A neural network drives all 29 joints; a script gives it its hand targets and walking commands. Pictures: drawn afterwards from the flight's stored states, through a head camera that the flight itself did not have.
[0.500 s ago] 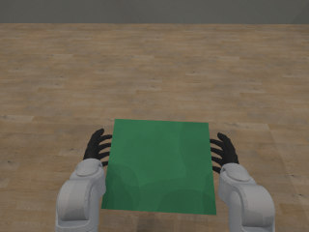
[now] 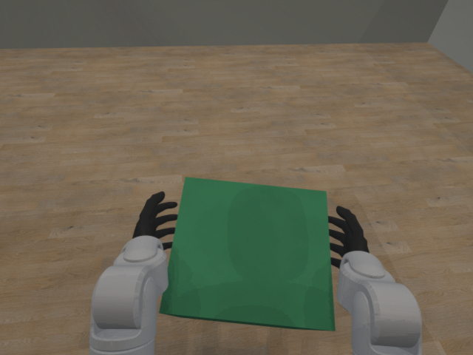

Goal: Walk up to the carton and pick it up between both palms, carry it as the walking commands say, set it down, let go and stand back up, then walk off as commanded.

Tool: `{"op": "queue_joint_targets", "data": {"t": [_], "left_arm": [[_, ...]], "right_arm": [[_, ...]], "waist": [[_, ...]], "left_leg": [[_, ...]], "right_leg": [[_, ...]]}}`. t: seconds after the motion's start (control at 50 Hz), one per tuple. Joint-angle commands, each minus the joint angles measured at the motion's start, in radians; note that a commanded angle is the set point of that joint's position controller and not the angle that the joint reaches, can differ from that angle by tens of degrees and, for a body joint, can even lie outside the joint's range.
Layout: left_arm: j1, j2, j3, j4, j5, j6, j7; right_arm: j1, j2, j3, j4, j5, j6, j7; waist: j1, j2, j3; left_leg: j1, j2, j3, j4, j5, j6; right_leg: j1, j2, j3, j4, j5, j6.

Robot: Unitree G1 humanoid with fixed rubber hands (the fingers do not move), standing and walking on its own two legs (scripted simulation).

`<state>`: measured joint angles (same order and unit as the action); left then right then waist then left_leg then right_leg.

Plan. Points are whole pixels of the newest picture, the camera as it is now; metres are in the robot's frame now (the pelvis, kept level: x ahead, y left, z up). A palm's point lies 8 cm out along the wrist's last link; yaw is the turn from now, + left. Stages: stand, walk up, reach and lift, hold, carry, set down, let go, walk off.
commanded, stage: carry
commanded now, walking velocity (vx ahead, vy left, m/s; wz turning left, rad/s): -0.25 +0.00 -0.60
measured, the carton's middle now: (245, 261) +0.29 +0.01 +0.02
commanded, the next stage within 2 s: none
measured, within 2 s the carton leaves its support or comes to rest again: neither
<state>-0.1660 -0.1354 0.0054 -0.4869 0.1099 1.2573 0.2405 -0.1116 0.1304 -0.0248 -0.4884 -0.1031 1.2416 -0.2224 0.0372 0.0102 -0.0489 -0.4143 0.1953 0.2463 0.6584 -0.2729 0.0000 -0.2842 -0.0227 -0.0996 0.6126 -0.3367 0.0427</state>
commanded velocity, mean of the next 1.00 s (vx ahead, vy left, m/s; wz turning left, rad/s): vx -0.25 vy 0.00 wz -0.60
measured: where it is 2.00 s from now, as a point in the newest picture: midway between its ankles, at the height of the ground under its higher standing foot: outside the picture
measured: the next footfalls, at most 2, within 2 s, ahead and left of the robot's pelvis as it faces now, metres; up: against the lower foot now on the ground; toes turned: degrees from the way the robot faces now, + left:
left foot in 0.40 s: -0.13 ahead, +0.13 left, +0.00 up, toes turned -8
right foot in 0.76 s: -0.31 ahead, -0.09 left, +0.00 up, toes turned -32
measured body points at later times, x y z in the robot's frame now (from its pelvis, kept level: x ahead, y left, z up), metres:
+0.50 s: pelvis -0.18 +0.03 +0.01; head -0.16 +0.06 +0.46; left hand +0.11 +0.12 +0.08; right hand +0.04 -0.17 +0.10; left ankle -0.17 +0.13 -0.73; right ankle -0.13 -0.10 -0.67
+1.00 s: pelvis -0.35 +0.07 +0.00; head -0.32 +0.04 +0.45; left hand -0.03 +0.01 +0.09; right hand -0.23 -0.22 +0.08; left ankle -0.28 +0.19 -0.66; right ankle -0.35 -0.07 -0.73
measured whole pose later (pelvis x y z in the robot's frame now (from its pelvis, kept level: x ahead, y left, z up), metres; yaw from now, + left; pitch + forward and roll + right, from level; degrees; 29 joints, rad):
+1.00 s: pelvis -0.35 +0.07 +0.00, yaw -35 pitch +3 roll +2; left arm -0.15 -0.13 0.04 -0.48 0.12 1.20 0.19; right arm -0.12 0.13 -0.01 -0.50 -0.07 1.23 -0.24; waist -0.06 -0.02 0.02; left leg -0.53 0.04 0.04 1.05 -0.46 -0.07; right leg -0.46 0.01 0.06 0.55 -0.15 -0.01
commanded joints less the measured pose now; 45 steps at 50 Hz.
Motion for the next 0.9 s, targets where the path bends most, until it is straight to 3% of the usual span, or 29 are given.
{"op": "queue_joint_targets", "data": {"t": [0.0, 0.02, 0.04, 0.06, 0.08, 0.12, 0.16, 0.26, 0.3, 0.34, 0.36, 0.38, 0.4, 0.42, 0.44, 0.46, 0.48, 0.52, 0.58, 0.64, 0.68, 0.72, 0.74, 0.76, 0.78, 0.8, 0.82, 0.86, 0.88], "left_arm": [[-0.231, -0.924, -0.544, 0.018, -0.356, 0.0, -0.257], [-0.236, -0.919, -0.527, 0.011, -0.344, -0.022, -0.262], [-0.263, -0.956, -0.543, -0.013, -0.356, -0.026, -0.268], [-0.273, -0.978, -0.548, -0.033, -0.36, -0.038, -0.276], [-0.284, -0.992, -0.54, -0.048, -0.351, -0.051, -0.281], [-0.283, -1.016, -0.515, -0.063, -0.337, -0.068, -0.284], [-0.261, -0.989, -0.503, -0.071, -0.327, -0.074, -0.279], [-0.208, -0.92, -0.515, -0.066, -0.313, -0.057, -0.27], [-0.202, -0.916, -0.526, -0.067, -0.317, -0.05, -0.269], [-0.213, -0.917, -0.545, -0.073, -0.328, -0.044, -0.268], [-0.223, -0.917, -0.557, -0.072, -0.333, -0.041, -0.267], [-0.229, -0.919, -0.568, -0.061, -0.336, -0.038, -0.266], [-0.236, -0.933, -0.582, -0.063, -0.342, -0.035, -0.267], [-0.333, -0.965, -0.62, -0.119, -0.372, -0.034, -0.276], [-0.363, -0.981, -0.621, -0.122, -0.379, -0.036, -0.278], [-0.389, -0.998, -0.641, -0.124, -0.394, -0.042, -0.282], [-0.408, -1.013, -0.659, -0.137, -0.409, -0.046, -0.283], [-0.393, -0.985, -0.663, -0.128, -0.409, -0.038, -0.273], [-0.326, -0.941, -0.643, -0.104, -0.393, -0.016, -0.257], [-0.269, -0.893, -0.6, -0.043, -0.372, 0.009, -0.248], [-0.252, -0.89, -0.574, -0.004, -0.363, 0.017, -0.253], [-0.257, -0.919, -0.558, 0.022, -0.364, 0.016, -0.262], [-0.253, -0.931, -0.546, 0.029, -0.367, 0.012, -0.267], [-0.256, -0.921, -0.529, 0.031, -0.353, -0.007, -0.273], [-0.266, -0.957, -0.538, 0.011, -0.359, -0.013, -0.277], [-0.272, -0.981, -0.542, -0.013, -0.365, -0.025, -0.284], [-0.283, -0.997, -0.531, -0.033, -0.354, -0.04, -0.288], [-0.285, -1.026, -0.507, -0.054, -0.341, -0.06, -0.291], [-0.279, -1.021, -0.499, -0.065, -0.338, -0.067, -0.288]], "right_arm": [[-0.309, 0.847, 0.523, -0.062, 0.345, -0.016, 0.228], [-0.365, 0.869, 0.584, -0.136, 0.367, -0.018, 0.237], [-0.408, 0.922, 0.601, -0.108, 0.377, -0.023, 0.242], [-0.418, 0.964, 0.622, -0.105, 0.395, -0.034, 0.249], [-0.46, 1.0, 0.651, -0.118, 0.416, -0.044, 0.256], [-0.48, 1.036, 0.677, -0.145, 0.445, -0.056, 0.269], [-0.464, 1.017, 0.685, -0.161, 0.448, -0.056, 0.264], [-0.374, 0.959, 0.669, -0.131, 0.416, -0.036, 0.251], [-0.354, 0.95, 0.652, -0.126, 0.404, -0.031, 0.249], [-0.334, 0.945, 0.627, -0.112, 0.39, -0.027, 0.249], [-0.316, 0.944, 0.611, -0.095, 0.38, -0.026, 0.25], [-0.304, 0.941, 0.595, -0.077, 0.37, -0.026, 0.251], [-0.3, 0.934, 0.577, -0.074, 0.361, -0.028, 0.254], [-0.316, 0.947, 0.543, -0.08, 0.358, -0.043, 0.258], [-0.328, 0.954, 0.551, -0.1, 0.37, -0.04, 0.263], [-0.368, 0.948, 0.555, -0.13, 0.367, -0.045, 0.27], [-0.39, 0.948, 0.552, -0.15, 0.372, -0.053, 0.273], [-0.356, 0.918, 0.527, -0.149, 0.36, -0.051, 0.262], [-0.309, 0.862, 0.504, -0.136, 0.345, -0.036, 0.244], [-0.272, 0.827, 0.497, -0.089, 0.331, -0.012, 0.23], [-0.281, 0.833, 0.506, -0.068, 0.329, -0.004, 0.228], [-0.303, 0.848, 0.516, -0.055, 0.337, -0.007, 0.229], [-0.326, 0.858, 0.522, -0.06, 0.344, -0.013, 0.228], [-0.373, 0.873, 0.571, -0.118, 0.361, -0.013, 0.234], [-0.422, 0.926, 0.598, -0.107, 0.376, -0.016, 0.24], [-0.438, 0.969, 0.62, -0.109, 0.396, -0.026, 0.247], [-0.48, 1.013, 0.653, -0.123, 0.422, -0.038, 0.256], [-0.503, 1.057, 0.678, -0.15, 0.453, -0.052, 0.268], [-0.504, 1.055, 0.684, -0.166, 0.46, -0.055, 0.268]], "waist": [[-0.032, -0.003, -0.249], [-0.027, -0.412, -0.217], [-0.041, -0.298, -0.232], [-0.043, -0.207, -0.255], [-0.041, -0.173, -0.255], [-0.042, -0.186, -0.259], [-0.037, -0.183, -0.259], [-0.021, -0.215, -0.287], [-0.018, -0.234, -0.302], [-0.019, -0.249, -0.314], [-0.026, -0.247, -0.322], [-0.022, -0.213, -0.299], [-0.029, -0.025, -0.252], [-0.039, 0.342, -0.181], [-0.013, 0.227, -0.121], [-0.011, 0.12, -0.102], [-0.006, 0.115, -0.101], [-0.016, 0.162, -0.148], [-0.03, 0.213, -0.21], [-0.047, 0.259, -0.237], [-0.043, 0.256, -0.246], [-0.027, 0.153, -0.23], [-0.028, -0.002, -0.234], [-0.025, -0.395, -0.201], [-0.035, -0.311, -0.215], [-0.036, -0.214, -0.245], [-0.035, -0.183, -0.25], [-0.037, -0.18, -0.257], [-0.035, -0.174, -0.264]], "left_leg": [[0.077, 0.118, -0.145, 0.072, 0.265, -0.051], [-0.222, -0.052, -0.055, 0.234, -0.311, -0.105], [-0.223, -0.062, -0.199, 0.429, -0.414, -0.098], [-0.199, -0.076, -0.232, 0.491, -0.338, -0.082], [-0.19, -0.08, -0.247, 0.526, -0.24, -0.064], [-0.179, -0.103, -0.251, 0.553, -0.123, -0.063], [-0.153, -0.132, -0.233, 0.472, -0.126, -0.074], [-0.053, -0.193, -0.225, 0.228, -0.237, -0.063], [0.034, -0.211, -0.201, 0.098, -0.268, -0.049], [0.179, -0.213, -0.169, -0.102, -0.232, -0.034], [0.317, -0.199, -0.134, -0.262, -0.157, -0.027], [0.437, -0.135, -0.177, -0.345, -0.146, -0.014], [0.483, 0.044, -0.351, -0.438, -0.211, 0.05], [0.225, 0.36, -0.595, -0.47, -0.04, 0.192], [0.115, 0.372, -0.454, -0.438, 0.099, 0.204], [0.037, 0.27, -0.32, -0.403, 0.123, 0.157], [0.032, 0.184, -0.215, -0.37, 0.153, 0.111], [0.158, 0.077, -0.079, -0.256, 0.382, 0.076], [0.325, 0.1, -0.105, -0.127, 0.689, 0.096], [0.374, 0.176, -0.199, -0.108, 0.766, 0.118], [0.368, 0.195, -0.203, -0.086, 0.717, 0.097], [0.26, 0.169, -0.145, -0.015, 0.507, -0.001], [0.061, 0.128, -0.124, 0.089, 0.218, -0.061], [-0.255, -0.036, -0.038, 0.254, -0.345, -0.119], [-0.245, -0.046, -0.176, 0.446, -0.439, -0.113], [-0.208, -0.059, -0.213, 0.504, -0.351, -0.095], [-0.197, -0.065, -0.224, 0.538, -0.255, -0.076], [-0.188, -0.091, -0.234, 0.572, -0.127, -0.067], [-0.179, -0.106, -0.226, 0.542, -0.118, -0.072]], "right_leg": [[0.148, -0.146, 0.177, -0.278, 0.38, -0.031], [0.233, -0.41, 0.522, -0.221, 0.97, -0.178], [0.199, -0.396, 0.485, -0.157, 1.135, -0.207], [0.174, -0.346, 0.391, -0.156, 0.976, -0.183], [0.142, -0.28, 0.307, -0.171, 0.788, -0.152], [0.107, -0.212, 0.253, -0.191, 0.496, -0.136], [0.094, -0.199, 0.285, -0.229, 0.382, -0.13], [0.129, -0.225, 0.417, -0.288, 0.387, -0.163], [0.11, -0.221, 0.439, -0.31, 0.373, -0.155], [0.047, -0.193, 0.433, -0.326, 0.319, -0.114], [-0.02, -0.15, 0.387, -0.325, 0.286, -0.06], [-0.128, -0.093, 0.343, -0.317, 0.228, -0.01], [-0.263, 0.03, 0.207, -0.181, 0.142, 0.067], [-0.341, 0.113, 0.058, 0.28, -0.137, 0.068], [-0.323, 0.025, 0.065, 0.531, -0.197, 0.042], [-0.276, 0.011, 0.086, 0.636, -0.124, 0.017], [-0.264, 0.017, 0.09, 0.691, -0.051, 0.003], [-0.28, 0.034, 0.075, 0.676, 0.005, 0.007], [-0.264, 0.036, 0.003, 0.433, -0.079, 0.025], [-0.209, 0.026, -0.023, 0.209, -0.15, 0.011], [-0.143, 0.024, -0.036, 0.029, -0.104, -0.008], [-0.001, -0.009, 0.018, -0.281, 0.15, -0.025], [0.162, -0.127, 0.18, -0.272, 0.34, -0.038], [0.26, -0.41, 0.536, -0.208, 0.94, -0.188], [0.205, -0.393, 0.496, -0.137, 1.127, -0.222], [0.173, -0.333, 0.394, -0.134, 0.974, -0.203], [0.136, -0.274, 0.318, -0.152, 0.793, -0.173], [0.099, -0.211, 0.263, -0.155, 0.516, -0.155], [0.091, -0.202, 0.275, -0.167, 0.453, -0.148]]}}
